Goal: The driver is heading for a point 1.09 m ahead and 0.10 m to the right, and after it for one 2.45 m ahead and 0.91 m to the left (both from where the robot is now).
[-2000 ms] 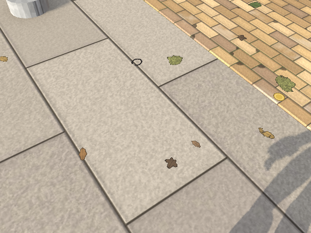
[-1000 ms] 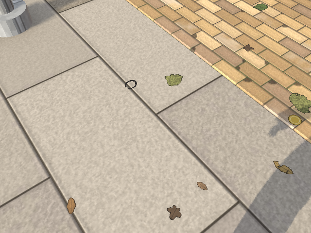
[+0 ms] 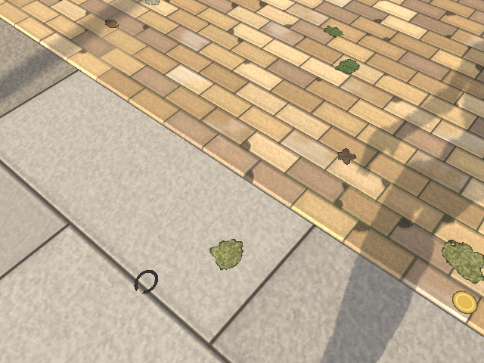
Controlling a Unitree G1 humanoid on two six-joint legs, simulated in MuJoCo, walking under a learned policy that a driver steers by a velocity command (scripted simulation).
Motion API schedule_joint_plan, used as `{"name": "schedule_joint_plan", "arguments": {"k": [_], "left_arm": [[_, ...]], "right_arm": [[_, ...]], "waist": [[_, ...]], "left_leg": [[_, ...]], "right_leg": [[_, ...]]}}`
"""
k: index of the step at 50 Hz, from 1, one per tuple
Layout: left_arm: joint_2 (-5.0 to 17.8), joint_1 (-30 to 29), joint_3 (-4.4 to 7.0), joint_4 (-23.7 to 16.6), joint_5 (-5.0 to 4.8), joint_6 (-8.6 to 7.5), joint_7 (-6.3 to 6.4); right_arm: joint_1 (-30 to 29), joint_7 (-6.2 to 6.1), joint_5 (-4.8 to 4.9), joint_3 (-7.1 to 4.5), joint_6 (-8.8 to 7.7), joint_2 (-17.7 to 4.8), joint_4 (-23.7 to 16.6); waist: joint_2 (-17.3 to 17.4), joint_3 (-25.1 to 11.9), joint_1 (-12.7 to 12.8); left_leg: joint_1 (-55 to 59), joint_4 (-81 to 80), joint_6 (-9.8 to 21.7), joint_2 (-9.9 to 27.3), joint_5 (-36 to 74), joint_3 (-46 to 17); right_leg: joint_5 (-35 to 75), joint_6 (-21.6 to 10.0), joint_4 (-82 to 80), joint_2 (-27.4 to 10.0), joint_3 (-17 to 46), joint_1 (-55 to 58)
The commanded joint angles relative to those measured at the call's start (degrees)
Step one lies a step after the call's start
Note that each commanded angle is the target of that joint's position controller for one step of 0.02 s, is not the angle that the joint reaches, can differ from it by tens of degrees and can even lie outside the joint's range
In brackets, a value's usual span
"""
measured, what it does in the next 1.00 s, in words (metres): walks ahead: right foot, then left foot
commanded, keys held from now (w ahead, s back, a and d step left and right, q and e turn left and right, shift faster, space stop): w+e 0.24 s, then w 0.76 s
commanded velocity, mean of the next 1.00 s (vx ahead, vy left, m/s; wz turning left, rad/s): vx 0.50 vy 0.00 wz -0.26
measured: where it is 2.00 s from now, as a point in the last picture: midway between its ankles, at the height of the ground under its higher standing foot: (300, 167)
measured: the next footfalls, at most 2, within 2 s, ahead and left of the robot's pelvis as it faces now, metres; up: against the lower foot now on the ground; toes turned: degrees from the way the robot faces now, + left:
right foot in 0.04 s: +0.17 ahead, -0.06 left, +0.00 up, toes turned -7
left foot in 0.58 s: +0.52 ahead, +0.03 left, +0.00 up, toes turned -12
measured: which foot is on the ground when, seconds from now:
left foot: down 0.00-0.04, up 0.06-0.56, down 0.58-1.00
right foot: up 0.00-0.02, down 0.04-0.58, up 0.60-1.00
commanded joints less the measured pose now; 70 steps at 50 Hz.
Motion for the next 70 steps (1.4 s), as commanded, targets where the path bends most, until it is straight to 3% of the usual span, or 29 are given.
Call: {"name": "schedule_joint_plan", "arguments": {"k": [1,2,3,4,5,7,10,13,23,26,28,29,30,31,32,33,34,36,39,45,51,54,56,57,58,59,61,63,70], "left_arm": [[6.49,11.8,2.5,0.37,0.32,-0.8,0.54],[9.46,20.38,3.93,2.72,1.0,-1.16,1.13],[16.28,22.69,5.84,2.32,1.41,-1.01,1.97],[17.43,22.28,6.0,1.64,-0.37,-0.19,1.86],[16.22,19.2,5.63,1.93,-1.0,0.14,2.29],[10.85,13.59,4.31,1.38,-1.42,-0.42,2.65],[9.4,12.91,3.54,1.1,-2.23,-2.14,2.88],[11.42,16.46,3.93,1.47,-2.07,-2.74,2.75],[10.4,26.71,2.63,3.78,-1.07,-2.94,3.46],[11.74,24.77,2.63,3.86,-0.65,-3.18,3.98],[12.91,22.89,2.78,3.9,-0.36,-3.46,3.87],[12.79,22.03,2.65,3.82,-0.58,-3.58,3.58],[9.76,23.11,1.78,2.08,-0.91,-3.89,3.35],[5.58,31.65,1.33,2.51,-3.07,-3.69,2.97],[10.36,27.71,1.95,3.12,-0.87,-3.32,3.29],[10.19,22.45,2.05,1.98,-0.75,-3.36,2.88],[9.04,19.75,1.69,1.25,-0.74,-3.4,2.54],[7.76,19.85,1.4,1.18,0.12,-2.29,1.78],[6.4,18.77,1.01,0.93,0.46,-1.24,1.05],[5.09,3.95,-0.11,-3.82,0.08,-1.13,0.51],[5.3,-4.06,-0.58,-6.43,-0.39,-1.63,0.77],[6.6,-1.17,0.06,-5.99,-0.24,-2.22,1.23],[8.61,13.19,1.34,-1.04,0.49,-3.2,2.11],[12.84,23.61,2.57,0.97,1.87,-3.71,2.85],[18.33,25.83,4.04,1.56,1.95,-3.25,2.88],[15.02,21.9,3.6,0.91,-0.42,-2.54,2.48],[8.35,13.23,1.83,-0.19,-0.55,-3.09,2.16],[5.98,12.0,1.12,0.75,-0.71,-3.98,2.67],[7.22,18.45,1.44,3.78,-1.08,-5.66,3.07]], "right_arm": [[0.79,-0.49,-0.17,-2.41,0.93,-11.29,-2.48],[-0.71,-0.11,0.13,-2.53,1.11,-11.59,-3.78],[1.35,1.03,1.26,-1.45,0.77,-5.83,-7.53],[-3.98,1.64,0.87,-2.12,0.05,-8.78,-10.29],[-9.58,2.01,0.7,-1.99,-0.64,-8.66,-12.0],[-8.43,1.85,0.51,-1.89,-0.97,-8.24,-11.38],[-6.51,2.24,-1.58,-1.73,2.26,-7.04,-11.74],[-11.14,2.71,-1.42,-1.52,3.48,-6.59,-13.95],[-28.48,3.74,-0.38,-0.25,2.64,-6.74,-20.13],[-25.65,3.61,-0.16,-0.53,1.97,-8.04,-20.28],[-14.69,2.6,0.1,-1.63,1.48,-10.2,-16.89],[-5.67,1.87,-0.26,-2.24,0.94,-11.32,-14.29],[3.65,0.99,-1.58,-3.24,0.66,-15.6,-13.07],[3.62,1.56,-1.98,-4.5,1.13,-20.14,-12.22],[-1.54,2.3,0.05,-3.55,1.76,-14.83,-12.9],[-7.13,2.51,0.55,-2.56,1.72,-10.96,-13.87],[-9.12,2.69,0.13,-1.96,1.39,-8.85,-13.65],[-8.57,2.34,0.29,-1.24,0.67,-7.32,-11.89],[-4.82,2.5,0.91,-1.45,-0.51,-8.44,-9.55],[0.21,2.55,1.13,-1.45,-0.37,-8.89,-6.91],[4.31,2.03,0.59,-1.57,-0.09,-9.85,-4.73],[2.76,1.5,0.26,-1.85,0.3,-10.86,-4.31],[1.58,1.47,0.44,-1.71,0.75,-10.7,-4.28],[1.15,1.56,0.88,-1.0,0.66,-8.82,-6.19],[7.99,1.96,2.59,0.02,0.71,-3.15,-7.24],[4.87,1.46,0.94,-1.55,1.23,-9.46,-6.23],[-0.97,2.03,1.16,-1.44,0.97,-7.89,-7.37],[-0.32,2.67,-0.09,-1.44,2.39,-6.76,-6.58],[-9.54,4.1,-0.08,-1.63,4.57,-5.48,-9.47]], "waist": [[6.57,-6.78,7.23],[3.46,-11.07,11.69],[-9.19,-17.04,9.39],[-6.23,-19.5,9.28],[-1.83,-10.69,8.4],[3.3,-2.89,3.37],[1.15,-3.69,0.36],[-0.46,-2.96,1.36],[-2.95,-0.14,8.21],[-3.67,0.1,5.33],[-3.71,-4.92,0.45],[-1.75,-9.65,-3.95],[4.46,-17.22,-6.35],[18.4,-21.21,-1.43],[7.44,-14.5,-0.41],[3.23,-6.74,0.78],[1.08,-3.78,1.46],[4.12,-2.77,3.51],[4.81,-2.99,4.1],[4.29,0.43,1.22],[5.04,0.88,-0.84],[5.33,-0.28,1.58],[3.01,-7.84,7.67],[-2.04,-15.04,11.23],[-15.63,-20.49,7.82],[-6.38,-16.71,7.44],[-1.74,-5.08,4.17],[-3.55,-2.68,1.67],[-2.28,0.22,1.89]], "left_leg": [[-1.23,22.29,5.09,16.17,67.74,-2.18],[-10.43,37.34,3.47,14.98,55.61,-1.57],[-34.17,59.82,0.37,6.46,11.96,-1.82],[-46.14,69.26,-0.38,-1.09,-7.26,-14.25],[-51.96,67.42,0.19,3.41,-0.94,-18.17],[-46.27,56.98,-0.23,7.1,5.38,-17.8],[-39.27,50.29,-2.89,8.07,6.05,-17.28],[-42.23,43.77,-4.46,8.12,11.27,-15.85],[-46.93,21.0,-1.17,4.81,23.19,-13.55],[-39.69,15.78,1.82,2.72,18.73,-13.6],[-25.88,13.17,4.04,-1.11,14.65,-12.5],[-13.92,10.0,5.63,0.31,17.24,-13.68],[-0.12,10.09,8.41,13.11,11.68,-27.8],[10.17,2.67,17.11,26.22,10.83,-56.06],[3.59,-0.57,15.77,23.4,3.62,-57.21],[-4.83,-1.45,14.41,21.25,4.06,-46.71],[-9.96,-3.01,12.98,18.33,10.03,-40.34],[-14.92,-5.01,10.54,14.01,18.35,-31.62],[-15.27,-6.88,11.15,12.9,25.19,-27.18],[-12.96,-9.91,10.23,10.13,28.56,-21.11],[-6.18,-6.74,9.44,12.51,35.84,-20.0],[-3.09,-0.75,8.28,14.0,46.93,-19.59],[-6.4,16.15,6.38,10.75,52.97,-16.38],[-17.35,32.33,5.12,7.97,36.62,-14.15],[-37.41,52.07,2.81,-2.83,-3.99,-11.59],[-42.46,56.73,3.83,-0.54,-5.5,-19.28],[-41.68,52.88,4.12,4.05,3.6,-20.07],[-37.21,48.85,3.14,5.84,6.57,-19.87],[-46.2,43.26,1.09,6.73,17.81,-18.48]], "right_leg": [[-6.64,-4.48,-3.17,6.01,-2.13,13.44],[-6.47,-7.16,-8.02,3.47,3.66,26.46],[-7.14,-15.18,-9.42,-14.2,30.47,45.14],[-5.95,-18.72,-18.42,-19.48,51.03,48.36],[-4.41,-16.32,-19.94,-17.83,40.98,42.53],[6.63,-11.0,-21.88,-12.68,29.68,28.62],[16.96,-9.2,-22.62,-7.27,22.53,21.65],[18.23,-8.09,-23.77,-5.5,20.83,21.1],[25.34,-4.08,-22.85,-7.36,20.35,35.39],[34.06,-2.8,-19.84,-9.21,19.88,36.4],[47.71,-1.19,-8.86,-7.9,18.23,35.65],[43.65,-0.32,2.1,-5.56,16.07,31.23],[24.01,0.47,18.76,-1.87,13.71,21.14],[-21.8,2.8,37.13,9.43,10.42,2.5],[-19.58,1.73,40.64,5.39,15.02,-2.59],[-14.11,1.87,38.67,2.73,14.6,-3.3],[-11.32,2.09,35.85,0.87,13.86,-2.26],[-9.68,3.17,31.43,-1.39,12.54,1.26],[-7.99,4.76,28.22,-2.54,10.16,0.07],[3.1,7.45,11.56,-4.89,5.97,-6.35],[4.97,5.78,-0.96,-2.62,4.23,-2.91],[-0.96,3.22,-4.73,-0.51,3.9,3.14],[-0.43,0.48,-10.12,1.94,3.13,21.35],[-4.78,-2.68,-10.85,-9.26,15.12,36.09],[-8.35,-10.13,-17.12,-24.35,42.34,48.8],[-11.51,-9.15,-19.7,-22.54,43.84,44.05],[-5.85,-5.44,-23.38,-17.8,27.82,29.62],[-0.94,-1.88,-26.41,-13.7,18.93,23.0],[9.35,-0.23,-29.81,-12.15,6.68,25.08]]}}
Velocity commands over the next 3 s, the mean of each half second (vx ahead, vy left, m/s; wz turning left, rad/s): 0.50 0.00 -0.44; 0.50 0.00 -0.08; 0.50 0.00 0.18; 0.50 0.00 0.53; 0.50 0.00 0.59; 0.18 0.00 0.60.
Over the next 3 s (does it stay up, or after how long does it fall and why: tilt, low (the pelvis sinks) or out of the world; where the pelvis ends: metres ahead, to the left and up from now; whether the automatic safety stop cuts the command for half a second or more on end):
stays up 1.43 -0.03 0.01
